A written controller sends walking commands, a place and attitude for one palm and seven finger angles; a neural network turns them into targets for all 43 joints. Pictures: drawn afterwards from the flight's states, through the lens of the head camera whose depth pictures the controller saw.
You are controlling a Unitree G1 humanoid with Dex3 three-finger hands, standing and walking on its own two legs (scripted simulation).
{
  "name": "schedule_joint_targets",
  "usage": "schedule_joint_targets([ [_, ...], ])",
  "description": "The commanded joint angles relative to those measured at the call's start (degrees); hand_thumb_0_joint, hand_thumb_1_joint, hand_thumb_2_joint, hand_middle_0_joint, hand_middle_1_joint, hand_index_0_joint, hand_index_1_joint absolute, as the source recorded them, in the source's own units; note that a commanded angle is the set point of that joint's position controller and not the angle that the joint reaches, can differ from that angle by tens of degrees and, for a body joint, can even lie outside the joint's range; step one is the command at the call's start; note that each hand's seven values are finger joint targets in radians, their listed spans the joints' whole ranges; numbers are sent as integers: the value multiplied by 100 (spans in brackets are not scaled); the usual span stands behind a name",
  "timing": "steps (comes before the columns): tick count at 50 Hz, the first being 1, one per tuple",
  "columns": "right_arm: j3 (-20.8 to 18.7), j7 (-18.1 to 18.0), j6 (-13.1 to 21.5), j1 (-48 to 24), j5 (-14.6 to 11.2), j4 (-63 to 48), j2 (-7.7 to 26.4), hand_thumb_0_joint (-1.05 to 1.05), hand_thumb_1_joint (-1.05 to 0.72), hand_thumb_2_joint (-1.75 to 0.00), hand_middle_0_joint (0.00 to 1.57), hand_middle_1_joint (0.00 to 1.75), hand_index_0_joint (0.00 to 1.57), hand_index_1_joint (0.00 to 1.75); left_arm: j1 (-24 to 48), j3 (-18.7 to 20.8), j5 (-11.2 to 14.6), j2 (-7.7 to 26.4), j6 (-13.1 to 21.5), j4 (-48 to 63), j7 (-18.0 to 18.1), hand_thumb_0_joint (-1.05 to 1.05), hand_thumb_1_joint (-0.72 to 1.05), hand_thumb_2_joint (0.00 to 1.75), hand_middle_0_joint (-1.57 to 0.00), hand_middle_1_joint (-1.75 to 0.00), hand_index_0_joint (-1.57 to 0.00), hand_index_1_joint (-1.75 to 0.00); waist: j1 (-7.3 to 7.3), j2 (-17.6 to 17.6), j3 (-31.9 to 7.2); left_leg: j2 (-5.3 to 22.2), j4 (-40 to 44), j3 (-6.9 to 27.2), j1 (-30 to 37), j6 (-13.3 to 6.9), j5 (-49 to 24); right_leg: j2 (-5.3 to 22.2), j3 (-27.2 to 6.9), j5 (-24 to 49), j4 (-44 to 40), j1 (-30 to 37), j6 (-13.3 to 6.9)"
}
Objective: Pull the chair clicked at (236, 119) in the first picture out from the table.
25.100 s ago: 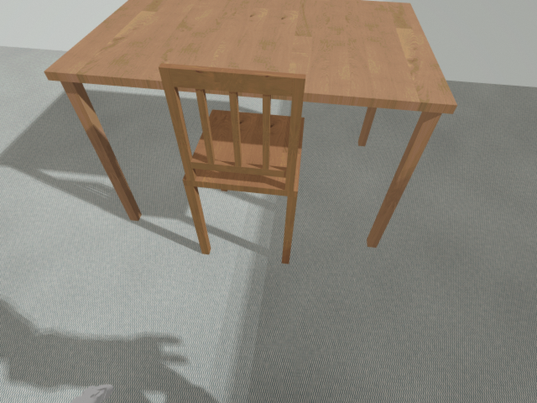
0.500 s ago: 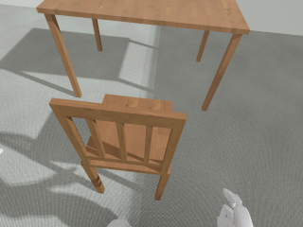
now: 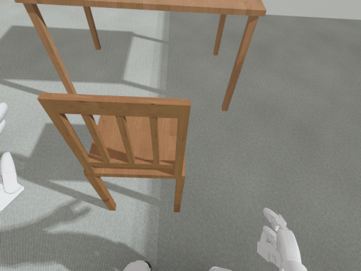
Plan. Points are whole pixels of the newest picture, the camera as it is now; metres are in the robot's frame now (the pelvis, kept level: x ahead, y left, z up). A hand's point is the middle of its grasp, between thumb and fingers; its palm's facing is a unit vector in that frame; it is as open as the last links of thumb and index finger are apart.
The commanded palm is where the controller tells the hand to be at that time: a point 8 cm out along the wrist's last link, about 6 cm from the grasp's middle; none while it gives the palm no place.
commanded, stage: stop stepping back and stand still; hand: left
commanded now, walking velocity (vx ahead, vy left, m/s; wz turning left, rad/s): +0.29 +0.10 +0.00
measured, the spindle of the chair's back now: (126, 140) +0.46 +0.19 -0.09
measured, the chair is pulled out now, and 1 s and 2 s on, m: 0.63 0.63 0.63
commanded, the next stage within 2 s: let the arm hang, fingers relaxed in 0.80 s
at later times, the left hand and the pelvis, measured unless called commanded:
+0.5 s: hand out of the picture +0.09 +0.27 +0.19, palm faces +0.45 -0.77 -0.46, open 7.5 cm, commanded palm +0.04 +0.32 +0.18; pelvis -0.09 +0.01 +0.01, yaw +3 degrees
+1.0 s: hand (22, 249) +0.14 +0.27 +0.06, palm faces +0.29 -0.85 -0.44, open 7.4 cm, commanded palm none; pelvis -0.08 +0.01 +0.00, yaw +4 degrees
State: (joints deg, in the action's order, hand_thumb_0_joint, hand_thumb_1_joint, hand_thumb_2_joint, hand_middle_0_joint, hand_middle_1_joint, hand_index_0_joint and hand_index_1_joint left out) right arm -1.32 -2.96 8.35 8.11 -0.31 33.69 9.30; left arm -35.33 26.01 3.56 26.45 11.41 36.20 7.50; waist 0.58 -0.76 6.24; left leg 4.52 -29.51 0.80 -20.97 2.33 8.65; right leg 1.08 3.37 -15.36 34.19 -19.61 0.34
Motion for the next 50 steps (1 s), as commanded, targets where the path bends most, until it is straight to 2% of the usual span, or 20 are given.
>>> schedule_joint_targets([
  [1,-242,-87,186,-88,-109,-735,869,0,-90,-90,20,30,20,30,-477,975,-36,928,357,884,183,0,90,90,-20,-30,-20,-30,-65,667,-1242,489,27,230,-485,-399,1677,483,-131,399,-988,1346,-6],
  [4,-288,-173,26,204,-178,-602,875,0,-90,-90,20,30,20,30,338,968,-46,1126,212,379,309,0,90,90,-20,-30,-20,-30,33,-1417,-1163,-423,-2831,-21,354,-50,1882,2030,-2520,-2784,-2754,-866,-807],
  [5,-300,-202,-37,129,-132,-507,962,0,-90,-90,20,30,20,30,461,930,-54,1110,127,288,349,0,90,90,-20,-30,-20,-30,70,-1274,-1053,-414,-3374,68,431,-75,1614,2074,-2523,-2784,-2856,-1091,-887],
  [8,-70,-257,-96,1,-30,-466,820,0,-90,-90,20,30,20,30,664,715,-57,907,64,-363,306,0,90,90,-20,-30,-20,-30,202,-941,-1004,-424,-2924,-173,479,-163,1429,1598,-1177,-2648,-2417,-967,-469],
  [13,-147,-289,165,44,27,-475,978,0,-90,-90,20,30,20,30,1003,288,-230,685,197,-40,321,0,90,90,-20,-30,-20,-30,59,-980,-741,-478,272,-448,598,-509,1714,1372,-789,-1837,-2135,300,-253],
  [14,-156,-277,229,122,43,-481,992,0,-90,-90,20,30,20,30,978,304,-245,705,243,104,336,0,90,90,-20,-30,-20,-30,59,-635,-739,-453,1095,-384,533,-560,1516,1197,-689,-1463,-1767,718,-192],
  [16,-217,-223,367,131,26,-592,1076,0,-90,-90,20,30,20,30,919,284,-289,726,378,650,360,0,90,90,-20,-30,-20,-30,-9,1112,-706,122,2310,284,413,-739,1066,550,-257,-649,-370,1099,-36],
  [17,-286,-159,419,145,6,-684,1050,0,-90,-90,20,30,20,30,824,393,-369,833,420,832,336,0,90,90,-20,-30,-20,-30,-127,1891,-707,534,2087,609,563,-884,711,227,79,-689,451,600,31],
  [19,-246,-78,419,5,24,-535,844,0,-90,-90,20,30,20,30,770,560,-395,965,469,798,279,0,90,90,-20,-30,-20,-30,50,2627,-496,969,2307,1405,-98,-1135,1449,158,-34,-1140,2114,22,39],
  [20,-285,-54,448,74,-20,-474,768,0,-90,-90,20,30,20,30,957,765,-394,1197,537,863,257,0,90,90,-20,-30,-20,-30,44,2202,-300,1030,2203,1502,-264,-1284,1538,121,-195,-937,2519,-113,41],
  [22,-267,-5,386,125,-67,-416,935,0,-90,-90,20,30,20,30,743,646,-286,993,624,765,231,0,90,90,-20,-30,-20,-30,-104,992,-379,897,1349,920,309,-1138,-66,173,-59,-1005,1081,-101,-23],
  [24,-267,-51,327,252,-151,-426,1032,0,-90,-90,20,30,20,30,507,640,-207,948,543,392,180,0,90,90,-20,-30,-20,-30,-56,791,-585,844,914,706,907,-910,-892,55,231,-644,-458,203,-60],
  [27,-186,-91,169,224,-111,-335,1007,0,-90,-90,20,30,20,30,603,601,-144,785,452,-287,114,0,90,90,-20,-30,-20,-30,58,959,-669,611,703,681,409,-684,173,-1,221,93,-1475,1124,-128],
  [30,-191,-127,100,220,-81,-303,980,0,-90,-90,20,30,20,30,909,484,-84,690,368,-701,133,0,90,90,-20,-30,-20,-30,155,443,-726,362,706,656,-36,-581,1368,363,-395,219,-1397,1450,-359],
  [34,-215,-162,-39,60,-113,-460,974,0,-90,-90,20,30,20,30,963,140,-80,534,143,-377,129,0,90,90,-20,-30,-20,-30,118,-647,-601,-45,474,319,178,-638,2342,592,-1236,-1779,-1946,531,-431],
  [41,-88,-251,156,-121,-30,-562,880,0,-90,-90,20,30,20,30,1377,492,-195,983,315,911,333,0,90,90,-20,-30,-20,-30,-1,1349,-648,390,1440,868,270,-723,1355,260,-444,-101,-983,1111,-233],
  [44,-120,-196,181,2,-48,-576,846,0,-90,-90,20,30,20,30,888,618,-152,927,359,673,334,0,90,90,-20,-30,-20,-30,-6,1153,-827,273,953,616,409,-559,-138,356,-411,1111,-1039,1497,-300],
  [45,-353,300,453,249,-181,499,1114,0,-90,-90,20,30,20,30,703,-2250,-528,-933,-370,-3963,-410,0,90,90,-20,-30,-20,-30,450,352,-443,107,-11,196,916,-441,-1755,540,127,2115,-159,446,-310],
  [47,-311,290,-326,890,11,556,919,0,-90,-90,20,30,20,30,684,-1990,-616,-1209,-1222,-4165,-612,0,90,90,-20,-30,-20,-30,134,173,-1164,103,-91,276,1049,-383,-3065,521,-49,2315,-179,572,-274],
  [50,-221,282,-485,704,106,470,880,0,-90,-90,20,30,20,30,1197,-2110,-591,-1130,-1171,-4896,-620,0,90,90,-20,-30,-20,-30,-13,-506,-1309,197,-117,565,817,-559,-2698,464,-88,2101,-190,851,-289],
])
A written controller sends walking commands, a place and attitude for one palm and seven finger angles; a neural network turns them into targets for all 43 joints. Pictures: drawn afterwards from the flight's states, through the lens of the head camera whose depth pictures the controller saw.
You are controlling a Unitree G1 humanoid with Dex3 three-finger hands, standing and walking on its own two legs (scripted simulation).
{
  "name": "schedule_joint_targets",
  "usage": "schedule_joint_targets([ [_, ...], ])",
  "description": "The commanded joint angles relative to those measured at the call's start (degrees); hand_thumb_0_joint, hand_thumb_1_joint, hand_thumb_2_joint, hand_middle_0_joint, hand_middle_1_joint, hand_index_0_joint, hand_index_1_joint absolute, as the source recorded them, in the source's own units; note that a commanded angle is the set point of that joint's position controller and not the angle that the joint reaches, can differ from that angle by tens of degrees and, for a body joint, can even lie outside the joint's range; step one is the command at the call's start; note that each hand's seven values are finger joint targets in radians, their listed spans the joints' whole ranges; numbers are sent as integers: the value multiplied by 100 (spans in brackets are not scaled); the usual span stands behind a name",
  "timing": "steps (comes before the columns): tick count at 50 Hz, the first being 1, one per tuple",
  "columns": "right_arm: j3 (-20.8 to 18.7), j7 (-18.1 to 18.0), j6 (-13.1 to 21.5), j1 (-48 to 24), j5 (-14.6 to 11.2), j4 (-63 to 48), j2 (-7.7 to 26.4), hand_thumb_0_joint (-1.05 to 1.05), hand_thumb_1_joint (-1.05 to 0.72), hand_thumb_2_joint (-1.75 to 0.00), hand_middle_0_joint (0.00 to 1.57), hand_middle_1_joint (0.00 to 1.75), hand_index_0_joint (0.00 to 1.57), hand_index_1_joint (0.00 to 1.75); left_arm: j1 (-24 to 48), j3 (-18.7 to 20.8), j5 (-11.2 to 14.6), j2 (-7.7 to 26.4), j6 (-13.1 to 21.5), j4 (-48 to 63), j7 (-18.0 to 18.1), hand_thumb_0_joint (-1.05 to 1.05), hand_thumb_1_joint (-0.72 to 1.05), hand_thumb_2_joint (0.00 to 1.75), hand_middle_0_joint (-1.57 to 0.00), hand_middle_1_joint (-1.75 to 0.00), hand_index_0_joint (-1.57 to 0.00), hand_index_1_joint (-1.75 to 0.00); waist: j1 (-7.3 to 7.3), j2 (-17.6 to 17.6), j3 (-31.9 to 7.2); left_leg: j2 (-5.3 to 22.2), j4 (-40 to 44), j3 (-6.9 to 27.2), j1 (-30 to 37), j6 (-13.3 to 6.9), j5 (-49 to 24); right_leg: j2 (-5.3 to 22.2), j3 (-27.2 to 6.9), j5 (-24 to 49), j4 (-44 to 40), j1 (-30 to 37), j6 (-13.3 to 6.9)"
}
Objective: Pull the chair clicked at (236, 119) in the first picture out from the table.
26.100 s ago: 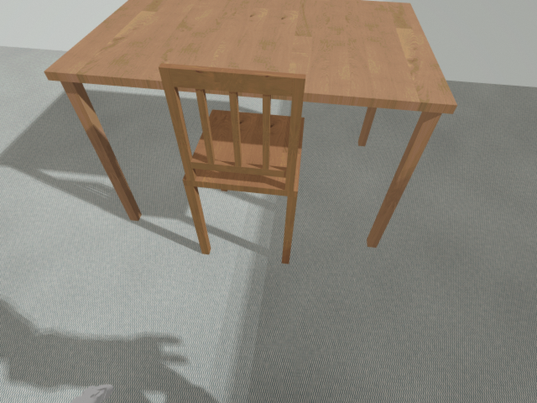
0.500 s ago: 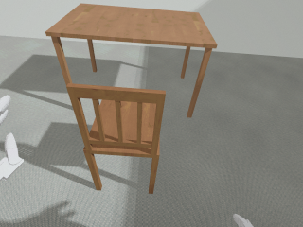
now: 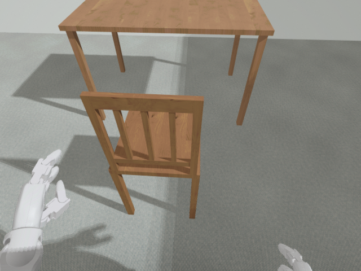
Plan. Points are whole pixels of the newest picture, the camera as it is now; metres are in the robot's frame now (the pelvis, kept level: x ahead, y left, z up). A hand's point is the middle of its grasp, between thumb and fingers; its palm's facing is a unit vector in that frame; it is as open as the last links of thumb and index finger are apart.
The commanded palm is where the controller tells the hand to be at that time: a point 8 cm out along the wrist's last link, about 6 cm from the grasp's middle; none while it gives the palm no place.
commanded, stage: let the arm hang, fingers relaxed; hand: left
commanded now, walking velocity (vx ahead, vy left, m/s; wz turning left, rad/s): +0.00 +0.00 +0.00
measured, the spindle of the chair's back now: (148, 136) +0.55 +0.14 -0.09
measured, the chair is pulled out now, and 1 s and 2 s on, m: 0.63 0.63 0.63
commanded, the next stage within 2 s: look to check the result in 1.00 s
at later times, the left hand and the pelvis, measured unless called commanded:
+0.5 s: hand out of the picture +0.00 +0.19 -0.16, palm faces +0.02 -0.97 -0.26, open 7.3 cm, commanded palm none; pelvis -0.01 -0.01 +0.01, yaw +0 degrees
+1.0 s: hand out of the picture -0.04 +0.13 -0.17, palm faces +0.02 -0.99 -0.15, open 7.4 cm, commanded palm none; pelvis -0.02 -0.02 +0.01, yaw -1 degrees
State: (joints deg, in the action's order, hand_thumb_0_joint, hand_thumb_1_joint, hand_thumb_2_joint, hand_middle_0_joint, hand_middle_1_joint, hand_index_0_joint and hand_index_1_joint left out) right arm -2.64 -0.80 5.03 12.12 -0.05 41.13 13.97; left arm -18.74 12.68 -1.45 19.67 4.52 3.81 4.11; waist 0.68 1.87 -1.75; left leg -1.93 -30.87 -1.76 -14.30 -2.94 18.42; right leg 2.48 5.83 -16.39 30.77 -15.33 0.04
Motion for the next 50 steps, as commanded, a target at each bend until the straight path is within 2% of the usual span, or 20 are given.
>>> schedule_joint_targets([
  [1,-71,55,-206,289,100,-301,470,0,-90,-90,20,30,20,30,-351,-801,-87,-320,-469,-1955,-266,0,90,90,-20,-30,-20,-30,-28,-1159,-548,715,-159,774,6,0,-3487,501,-532,2772,99,734,-350],
  [3,-46,30,-312,376,88,-247,420,0,-90,-90,20,30,20,30,-104,-833,-75,-72,-483,-2539,-239,0,90,90,-20,-30,-20,-30,9,-1650,-689,344,-365,487,-151,130,-2821,957,-772,3970,68,1279,-627],
  [4,-24,11,-351,386,86,-150,422,0,-90,-90,20,30,20,30,0,-865,-47,-24,-505,-2819,-235,0,90,90,-20,-30,-20,-30,10,-1623,-714,322,-252,458,-40,156,-2538,993,-753,3908,34,1275,-663],
  [5,11,6,-359,374,98,-26,410,0,-90,-90,20,30,20,30,126,-925,-14,-5,-523,-3118,-235,0,90,90,-20,-30,-20,-30,19,-1190,-612,362,-51,484,87,158,-2618,908,-674,3693,44,1160,-604],
  [7,86,-13,-358,390,134,244,419,0,-90,-90,20,30,20,30,200,-1030,48,-61,-537,-3642,-232,0,90,90,-20,-30,-20,-30,-13,122,-383,617,405,740,363,68,-3138,572,-580,2424,-23,851,-355],
  [8,128,-32,-360,393,139,366,407,0,-90,-90,20,30,20,30,165,-1073,67,-108,-543,-3909,-220,0,90,90,-20,-30,-20,-30,-53,496,-245,720,538,818,396,20,-3292,428,-552,1848,-138,803,-273],
  [9,158,-53,-362,441,121,470,391,0,-90,-90,20,30,20,30,79,-1104,78,-137,-537,-4170,-212,0,90,90,-20,-30,-20,-30,-79,707,-164,739,564,800,437,5,-3383,367,-544,1635,-250,840,-257],
  [10,176,-79,-372,493,98,577,350,0,-90,-90,20,30,20,30,14,-1131,86,-136,-522,-4392,-213,0,90,90,-20,-30,-20,-30,-91,587,-102,739,508,778,517,-15,-3440,343,-533,1734,-400,870,-272],
  [12,142,-113,-378,721,115,773,227,0,-90,-90,20,30,20,30,-142,-1049,64,-358,-512,-4693,-186,0,90,90,-20,-30,-20,-30,-48,975,-336,749,523,724,713,14,-3297,387,-474,1684,-505,965,-315],
  [14,143,-111,-413,815,103,904,127,0,-90,-90,20,30,20,30,-78,-1104,88,-383,-519,-4919,-182,0,90,90,-20,-30,-20,-30,-47,900,-225,742,659,705,562,-13,-2706,374,-430,1376,-635,1014,-306],
  [15,152,-116,-436,863,89,952,98,0,-90,-90,20,30,20,30,3,-1128,88,-416,-518,-5009,-194,0,90,90,-20,-30,-20,-30,-44,448,-92,771,711,751,462,-52,-2435,342,-395,1320,-738,1018,-294],
  [17,148,-95,-457,918,83,1060,141,0,-90,-90,20,30,20,30,58,-1159,93,-429,-524,-5212,-211,0,90,90,-20,-30,-20,-30,-49,14,216,765,897,796,190,-66,-1666,379,-455,932,-879,930,-294],
  [20,169,-88,-462,1020,82,1209,119,0,-90,-90,20,30,20,30,44,-1195,103,-446,-534,-5485,-220,0,90,90,-20,-30,-20,-30,-66,-77,590,776,1150,832,-39,-113,-1121,362,-467,601,-993,792,-290],
  [28,216,-76,-450,1215,68,1550,43,0,-90,-90,20,30,20,30,-190,-1273,114,-447,-489,-5955,-202,0,90,90,-20,-30,-20,-30,-74,-412,599,712,1180,715,84,-95,-869,447,-612,465,-1111,629,-291],
  [32,231,-67,-469,1251,66,1681,-37,0,-90,-90,20,30,20,30,-304,-1293,107,-481,-481,-6082,-182,0,90,90,-20,-30,-20,-30,-76,-240,750,688,1222,693,-5,-91,-557,441,-676,204,-1179,475,-304],
  [34,242,-72,-455,1284,57,1734,-71,0,-90,-90,20,30,20,30,-354,-1302,107,-511,-463,-6144,-176,0,90,90,-20,-30,-20,-30,-65,-298,713,690,1202,675,68,-86,-672,451,-681,282,-1160,442,-306],
  [37,251,-75,-455,1289,62,1804,-129,0,-90,-90,20,30,20,30,-397,-1314,107,-557,-457,-6203,-164,0,90,90,-20,-30,-20,-30,-65,-139,746,695,1227,663,43,-75,-573,434,-708,225,-1151,381,-322],
  [40,250,-82,-455,1315,49,1862,-219,0,-90,-90,20,30,20,30,-441,-1315,97,-607,-444,-6259,-160,0,90,90,-20,-30,-20,-30,-78,-193,878,692,1216,623,-13,-75,-556,421,-682,220,-1194,321,-327],
  [43,250,-90,-435,1355,61,1889,-251,0,-90,-90,20,30,20,30,-492,-1310,97,-670,-425,-6295,-154,0,90,90,-20,-30,-20,-30,-60,-163,713,684,1161,601,103,-56,-712,447,-732,331,-1161,349,-337],
  [50,251,-118,-416,1380,53,1956,-338,0,-90,-90,20,30,20,30,-508,-1306,105,-770,-414,-6352,-149,0,90,90,-20,-30,-20,-30,-79,-45,721,723,1156,598,116,-57,-923,419,-680,530,-1137,386,-343],
])
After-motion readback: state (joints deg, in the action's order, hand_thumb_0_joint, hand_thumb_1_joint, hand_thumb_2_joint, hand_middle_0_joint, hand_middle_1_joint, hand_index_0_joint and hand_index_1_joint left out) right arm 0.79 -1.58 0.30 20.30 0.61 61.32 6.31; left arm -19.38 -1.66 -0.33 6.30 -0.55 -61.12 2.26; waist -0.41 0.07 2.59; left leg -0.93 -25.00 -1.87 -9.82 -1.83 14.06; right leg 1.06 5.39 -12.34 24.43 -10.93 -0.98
